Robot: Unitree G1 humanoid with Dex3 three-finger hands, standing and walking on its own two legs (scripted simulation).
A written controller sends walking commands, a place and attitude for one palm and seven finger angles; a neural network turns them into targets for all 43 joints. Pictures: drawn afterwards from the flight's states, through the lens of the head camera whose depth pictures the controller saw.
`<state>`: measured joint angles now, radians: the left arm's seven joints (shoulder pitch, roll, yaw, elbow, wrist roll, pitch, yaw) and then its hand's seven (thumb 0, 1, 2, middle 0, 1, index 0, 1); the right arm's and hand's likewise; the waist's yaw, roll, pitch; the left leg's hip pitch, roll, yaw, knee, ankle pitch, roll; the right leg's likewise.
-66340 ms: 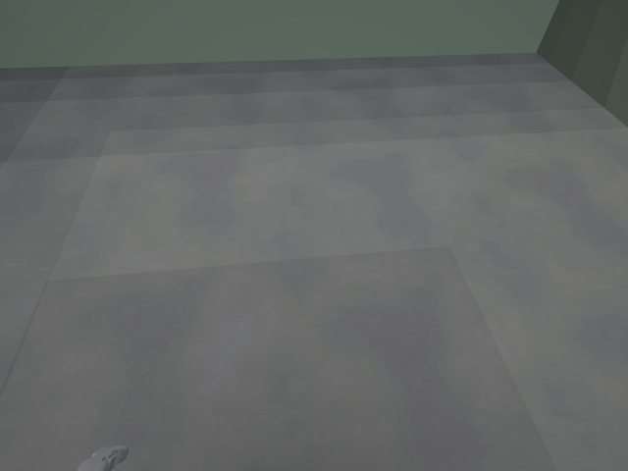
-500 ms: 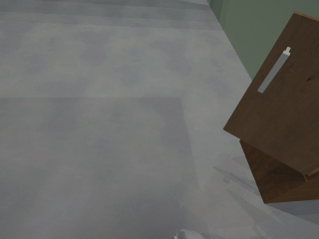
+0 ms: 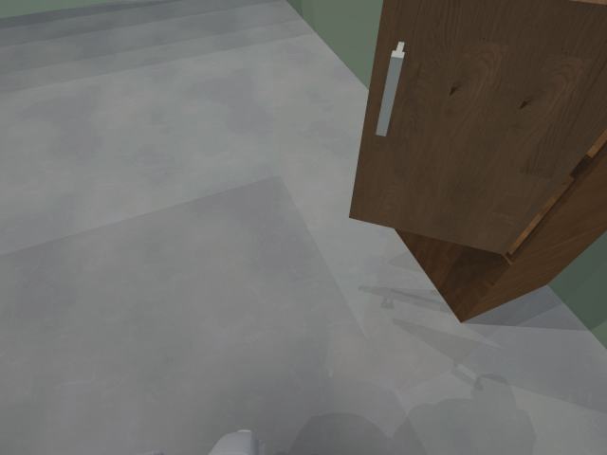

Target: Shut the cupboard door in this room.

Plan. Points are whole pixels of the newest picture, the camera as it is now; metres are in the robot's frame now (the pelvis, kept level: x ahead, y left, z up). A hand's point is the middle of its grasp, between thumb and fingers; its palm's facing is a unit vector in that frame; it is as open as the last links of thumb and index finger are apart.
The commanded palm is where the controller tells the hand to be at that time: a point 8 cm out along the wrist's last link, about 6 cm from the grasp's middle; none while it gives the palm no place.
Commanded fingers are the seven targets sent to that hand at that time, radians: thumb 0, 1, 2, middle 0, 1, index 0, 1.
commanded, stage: turn to face it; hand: left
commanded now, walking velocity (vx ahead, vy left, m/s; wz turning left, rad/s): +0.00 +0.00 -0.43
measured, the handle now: (390, 91) +0.71 -0.12 +0.08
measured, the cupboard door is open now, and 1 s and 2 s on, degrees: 50 50 50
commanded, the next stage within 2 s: take the last steps up to it in 0.32 s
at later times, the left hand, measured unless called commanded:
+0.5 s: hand out of the picture +0.12 +0.18 -0.16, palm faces -0.20 -0.94 -0.27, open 7.4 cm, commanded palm none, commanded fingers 0.00 0.90 0.90 -0.20 -0.30 -0.20 -0.30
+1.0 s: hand (236, 410) +0.20 +0.12 -0.16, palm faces -0.31 -0.93 -0.17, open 7.4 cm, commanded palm none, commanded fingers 0.00 0.90 0.90 -0.20 -0.30 -0.20 -0.30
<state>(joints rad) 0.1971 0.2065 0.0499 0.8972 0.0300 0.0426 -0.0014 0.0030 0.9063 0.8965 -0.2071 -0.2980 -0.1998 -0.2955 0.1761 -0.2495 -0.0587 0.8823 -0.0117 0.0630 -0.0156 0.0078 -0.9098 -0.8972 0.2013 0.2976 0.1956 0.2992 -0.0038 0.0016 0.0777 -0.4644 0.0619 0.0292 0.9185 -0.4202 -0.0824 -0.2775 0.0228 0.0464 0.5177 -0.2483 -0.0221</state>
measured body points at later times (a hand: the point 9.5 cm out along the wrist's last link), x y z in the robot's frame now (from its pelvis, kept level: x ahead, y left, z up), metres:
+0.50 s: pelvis +0.00 +0.00 -0.01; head +0.02 -0.03 +0.44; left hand +0.13 +0.23 -0.14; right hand -0.03 -0.25 -0.17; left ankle +0.02 +0.13 -0.71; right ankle -0.04 -0.10 -0.74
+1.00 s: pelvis +0.08 -0.05 +0.01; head +0.11 -0.04 +0.46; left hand +0.22 +0.17 -0.15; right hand -0.02 -0.26 -0.13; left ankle +0.09 +0.10 -0.74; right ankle +0.07 -0.20 -0.66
